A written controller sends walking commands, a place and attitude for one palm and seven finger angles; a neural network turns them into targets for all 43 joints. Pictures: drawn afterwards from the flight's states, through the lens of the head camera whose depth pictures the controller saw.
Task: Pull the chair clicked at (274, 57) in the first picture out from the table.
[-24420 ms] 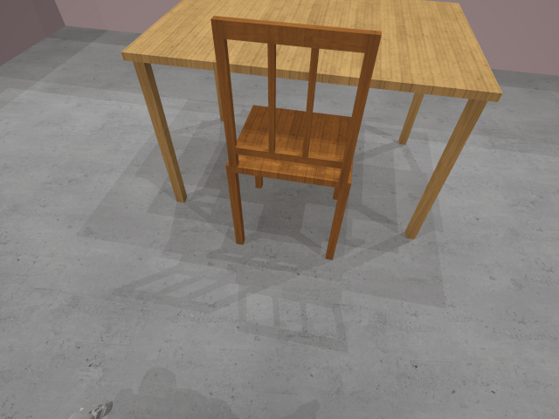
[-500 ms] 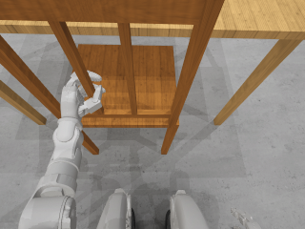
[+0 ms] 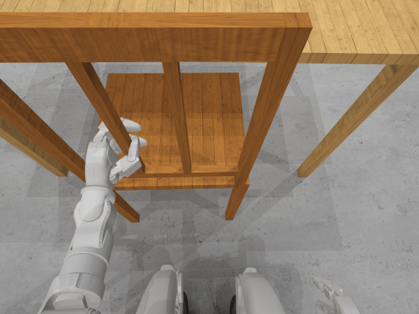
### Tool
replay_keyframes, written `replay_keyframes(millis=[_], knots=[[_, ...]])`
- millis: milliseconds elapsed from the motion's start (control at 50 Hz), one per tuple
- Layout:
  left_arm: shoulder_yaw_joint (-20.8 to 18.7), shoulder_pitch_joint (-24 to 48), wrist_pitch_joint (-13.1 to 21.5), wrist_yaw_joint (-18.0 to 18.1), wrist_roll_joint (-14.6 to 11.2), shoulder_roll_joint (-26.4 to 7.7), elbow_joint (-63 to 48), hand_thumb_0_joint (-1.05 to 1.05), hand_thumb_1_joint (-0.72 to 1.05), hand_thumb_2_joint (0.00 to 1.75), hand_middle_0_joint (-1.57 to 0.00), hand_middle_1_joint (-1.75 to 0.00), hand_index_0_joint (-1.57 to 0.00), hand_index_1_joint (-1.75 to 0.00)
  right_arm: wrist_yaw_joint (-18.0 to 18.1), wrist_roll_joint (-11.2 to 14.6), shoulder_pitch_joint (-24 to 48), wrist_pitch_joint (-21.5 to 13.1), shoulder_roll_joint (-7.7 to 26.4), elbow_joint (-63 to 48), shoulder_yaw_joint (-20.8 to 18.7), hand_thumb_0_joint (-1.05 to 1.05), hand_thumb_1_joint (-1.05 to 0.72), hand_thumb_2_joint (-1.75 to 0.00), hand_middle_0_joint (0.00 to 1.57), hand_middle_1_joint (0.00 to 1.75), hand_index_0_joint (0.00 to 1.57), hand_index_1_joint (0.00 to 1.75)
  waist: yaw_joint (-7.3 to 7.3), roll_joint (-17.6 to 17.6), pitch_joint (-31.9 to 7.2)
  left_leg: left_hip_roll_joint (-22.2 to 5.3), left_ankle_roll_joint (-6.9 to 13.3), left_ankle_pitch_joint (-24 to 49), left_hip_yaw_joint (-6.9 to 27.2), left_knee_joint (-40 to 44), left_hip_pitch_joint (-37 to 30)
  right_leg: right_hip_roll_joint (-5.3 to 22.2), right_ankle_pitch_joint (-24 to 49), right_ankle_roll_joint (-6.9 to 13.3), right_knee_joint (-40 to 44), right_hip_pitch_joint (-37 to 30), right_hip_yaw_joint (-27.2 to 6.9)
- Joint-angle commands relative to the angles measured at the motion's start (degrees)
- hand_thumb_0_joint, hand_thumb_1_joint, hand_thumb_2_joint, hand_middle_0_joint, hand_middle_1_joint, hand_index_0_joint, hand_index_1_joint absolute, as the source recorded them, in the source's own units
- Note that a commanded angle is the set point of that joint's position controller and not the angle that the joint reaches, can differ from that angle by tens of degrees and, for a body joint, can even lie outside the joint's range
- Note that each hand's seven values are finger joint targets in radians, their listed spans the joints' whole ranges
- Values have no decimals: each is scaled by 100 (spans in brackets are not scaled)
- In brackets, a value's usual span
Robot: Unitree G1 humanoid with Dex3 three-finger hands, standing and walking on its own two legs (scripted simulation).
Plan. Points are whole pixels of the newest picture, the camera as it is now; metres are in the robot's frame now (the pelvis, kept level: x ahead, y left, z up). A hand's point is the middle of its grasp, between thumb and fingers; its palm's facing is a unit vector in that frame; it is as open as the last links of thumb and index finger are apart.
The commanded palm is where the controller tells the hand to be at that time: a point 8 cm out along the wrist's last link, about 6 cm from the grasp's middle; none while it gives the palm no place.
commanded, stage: hook a spindle and tug to test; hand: left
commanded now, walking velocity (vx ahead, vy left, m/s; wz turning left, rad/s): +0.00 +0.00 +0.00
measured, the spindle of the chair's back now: (119, 132) +0.43 +0.16 +0.05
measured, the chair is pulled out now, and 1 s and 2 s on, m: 0.02 0.09 0.21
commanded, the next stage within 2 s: step backward, pulling the chair out in 0.10 s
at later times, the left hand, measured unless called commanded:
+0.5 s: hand (136, 161) +0.38 +0.13 +0.03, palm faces +0.00 -0.99 -0.14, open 5.1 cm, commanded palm +0.35 +0.18 +0.03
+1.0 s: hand (145, 192) +0.32 +0.11 +0.03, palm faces -0.02 -0.99 -0.17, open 5.1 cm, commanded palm +0.30 +0.17 +0.04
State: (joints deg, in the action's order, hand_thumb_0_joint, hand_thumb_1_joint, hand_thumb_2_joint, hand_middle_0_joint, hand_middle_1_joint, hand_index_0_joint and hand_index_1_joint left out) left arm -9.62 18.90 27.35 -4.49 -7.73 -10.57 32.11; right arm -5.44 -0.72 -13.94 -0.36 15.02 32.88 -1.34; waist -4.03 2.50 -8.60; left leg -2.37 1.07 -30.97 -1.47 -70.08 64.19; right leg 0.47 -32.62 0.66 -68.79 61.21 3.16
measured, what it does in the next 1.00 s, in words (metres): rises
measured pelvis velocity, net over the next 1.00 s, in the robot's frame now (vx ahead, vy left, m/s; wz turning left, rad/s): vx -0.03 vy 0.00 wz -0.09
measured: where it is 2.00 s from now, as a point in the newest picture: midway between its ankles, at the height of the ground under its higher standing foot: outside the picture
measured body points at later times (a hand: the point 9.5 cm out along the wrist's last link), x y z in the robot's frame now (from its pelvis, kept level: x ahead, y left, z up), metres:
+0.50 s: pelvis +0.02 +0.01 +0.09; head +0.12 +0.00 +0.52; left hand +0.37 +0.18 +0.04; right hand +0.12 -0.25 -0.04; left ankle +0.01 +0.11 -0.63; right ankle -0.01 -0.12 -0.63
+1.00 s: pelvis -0.03 +0.00 +0.10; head +0.08 -0.03 +0.54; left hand +0.32 +0.16 +0.05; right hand +0.04 -0.28 -0.04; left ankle +0.01 +0.11 -0.63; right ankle -0.01 -0.11 -0.63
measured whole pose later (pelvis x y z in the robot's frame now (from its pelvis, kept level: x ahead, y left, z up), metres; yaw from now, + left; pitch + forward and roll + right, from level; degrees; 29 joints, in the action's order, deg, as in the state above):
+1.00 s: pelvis -0.03 +0.00 +0.10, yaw -5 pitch +5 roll -2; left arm -5.9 19.1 14.9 4.7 -3.6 -8.3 49.0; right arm 5.1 1.6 -10.7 7.1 15.6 37.2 -2.8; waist -3.8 4.9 9.5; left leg -4.4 -0.3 -13.7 -5.6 -31.6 23.0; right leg -2.7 -10.1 1.1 -26.0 20.6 1.5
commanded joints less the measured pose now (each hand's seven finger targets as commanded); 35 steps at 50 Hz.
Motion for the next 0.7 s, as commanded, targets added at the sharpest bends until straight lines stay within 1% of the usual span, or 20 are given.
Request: replay_keyframes(millis=[0, 80, 120, 180, 200, 220, 260, 280, 300, 340, 360, 380, 420, 460, 500, 540, 580, 640, 660, 680], knots=[[-82, 176, 538, -230, -19, -690, -1491, 0, 90, 90, -50, -145, -50, -145, 43, 51, -455, -238, 808, -584, -317, 0, -90, -90, 20, 30, 20, 30, 181, -113, -2791, 241, 25, 3402, 323, 550, -2144, -174, 3413, 126, 677, -1708, -140], [-58, 383, 563, -229, -4, -698, -1496, 0, 90, 90, -50, -145, -50, -145, 72, 51, -391, -274, 801, -543, -301, 0, -90, -90, 20, 30, 20, 30, 97, -27, -2552, 246, 33, 3189, 309, 491, -1993, -169, 3287, 120, 636, -1531, -155], [-82, 467, 581, -225, 1, -679, -1398, 0, 90, 90, -50, -145, -50, -145, 86, 39, -383, -292, 804, -505, -316, 0, -90, -90, 20, 30, 20, 30, 65, -194, -2572, 261, 39, 3018, 293, 434, -1865, -166, 3237, 108, 611, -1536, -164], [22, 1003, 582, -219, 45, -665, -1436, 0, 90, 90, -50, -145, -50, -145, 124, 41, -346, -302, 815, -459, -298, 0, -90, -90, 20, 30, 20, 30, -19, 21, -2580, 271, 44, 2923, 312, 386, -1935, -147, 3068, 111, 588, -1341, -161], [-466, 1879, 23, 339, 640, -2228, -2507, 0, 90, 90, -50, -145, -50, -145, 415, 373, -668, 253, 682, -834, -346, 0, -90, -90, 20, 30, 20, 30, 179, 487, -3913, 104, 115, 2763, -32, 1363, -3930, 243, 3577, 140, 1808, -3628, -859], [-147, 1733, -287, 574, 614, -1714, -2670, 0, 90, 90, -50, -145, -50, -145, 597, 417, -669, 388, 592, -1036, -356, 0, -90, -90, 20, 30, 20, 30, 74, 653, -3448, 206, 114, 2836, -44, 1659, -4203, 268, 4313, 112, 2111, -3843, -762], [-35, 940, -771, 775, 646, -1475, -2085, 0, 90, 90, -50, -145, -50, -145, 764, 444, -489, 515, 590, -1019, -300, 0, -90, -90, 20, 30, 20, 30, 87, 268, -3090, 129, 103, 3167, 43, 1840, -4100, 317, 4926, 21, 2167, -3764, -698], [205, 528, -1059, 788, 664, -1180, -1507, 0, 90, 90, -50, -145, -50, -145, 832, 472, -279, 625, 548, -972, -275, 0, -90, -90, 20, 30, 20, 30, 41, 73, -2542, 30, 52, 2909, 89, 2084, -4064, 312, 4364, 14, 2315, -3537, -559], [334, 378, -1230, 835, 674, -1019, -1172, 0, 90, 90, -50, -145, -50, -145, 888, 478, -199, 708, 529, -898, -235, 0, -90, -90, 20, 30, 20, 30, 53, -89, -2177, -20, 84, 3021, 132, 2240, -4069, 325, 4478, -47, 2462, -3543, -579], [438, 500, -1398, 947, 719, -955, -662, 0, 90, 90, -50, -145, -50, -145, 958, 458, -214, 810, 558, -733, -193, 0, -90, -90, 20, 30, 20, 30, 17, -391, -1824, -104, 87, 3476, 172, 2505, -4232, 393, 5156, -218, 2757, -3795, -638], [343, 662, -1407, 1009, 730, -1097, -564, 0, 90, 90, -50, -145, -50, -145, 993, 426, -192, 833, 604, -684, -201, 0, -90, -90, 20, 30, 20, 30, 51, -371, -1754, -145, 73, 3694, 174, 2689, -4380, 427, 5393, -261, 2892, -3915, -631], [390, 769, -1426, 1033, 745, -1051, -317, 0, 90, 90, -50, -145, -50, -145, 1016, 413, -174, 849, 598, -611, -190, 0, -90, -90, 20, 30, 20, 30, 38, -419, -1641, -215, 57, 3978, 174, 2841, -4538, 434, 5590, -276, 3003, -4049, -600], [406, 1001, -1374, 1016, 732, -1042, -13, 0, 90, 90, -50, -145, -50, -145, 1038, 361, -192, 854, 607, -534, -204, 0, -90, -90, 20, 30, 20, 30, 54, -141, -1549, -372, 41, 4607, 186, 3078, -4964, 415, 5612, -286, 3202, -4067, -565], [330, 1063, -1326, 990, 754, -1151, 146, 0, 90, 90, -50, -145, -50, -145, 1053, 315, -216, 848, 655, -449, -254, 0, -90, -90, 20, 30, 20, 30, 129, 435, -1505, -591, 38, 5463, 325, 3328, -5580, 328, 5031, -227, 3330, -3988, -474], [487, 910, -1310, 897, 736, -903, 379, 0, 90, 90, -50, -145, -50, -145, 993, 236, -209, 825, 602, -386, -258, 0, -90, -90, 20, 30, 20, 30, 165, 924, -1364, -829, 62, 6085, 539, 3573, -6116, 154, 3579, -180, 3394, -3745, -349], [513, 768, -1288, 830, 736, -828, 482, 0, 90, 90, -50, -145, -50, -145, 925, 178, -148, 786, 591, -364, -284, 0, -90, -90, 20, 30, 20, 30, 229, 1195, -1153, -1007, 108, 6071, 650, 3853, -6332, 23, 2581, -135, 3557, -3692, -262], [463, 608, -1269, 800, 727, -849, 502, 0, 90, 90, -50, -145, -50, -145, 882, 137, -119, 747, 599, -349, -288, 0, -90, -90, 20, 30, 20, 30, 292, 1366, -960, -1127, 139, 6158, 705, 4062, -6391, -4, 2265, -87, 3652, -3767, -238], [442, 511, -1198, 747, 753, -857, 415, 0, 90, 90, -50, -145, -50, -145, 834, 70, -131, 657, 617, -291, -297, 0, -90, -90, 20, 30, 20, 30, 309, 1327, -881, -1163, 106, 6478, 603, 4079, -6618, 43, 2639, -28, 3891, -3891, -232], [259, 349, -1202, 756, 746, -1051, 404, 0, 90, 90, -50, -145, -50, -145, 831, 61, -149, 639, 649, -287, -309, 0, -90, -90, 20, 30, 20, 30, 337, 1129, -938, -1172, 101, 6577, 593, 4055, -6652, 50, 2899, -29, 3980, -4038, -253], [332, 296, -1183, 735, 754, -947, 345, 0, 90, 90, -50, -145, -50, -145, 828, 63, -156, 625, 625, -278, -312, 0, -90, -90, 20, 30, 20, 30, 304, 940, -948, -1154, 69, 6573, 514, 3992, -6715, 82, 3237, -20, 4100, -4132, -250]])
